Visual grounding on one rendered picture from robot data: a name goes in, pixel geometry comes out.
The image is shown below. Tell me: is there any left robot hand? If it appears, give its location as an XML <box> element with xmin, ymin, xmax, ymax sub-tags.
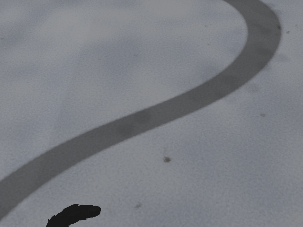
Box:
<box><xmin>45</xmin><ymin>203</ymin><xmax>101</xmax><ymax>227</ymax></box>

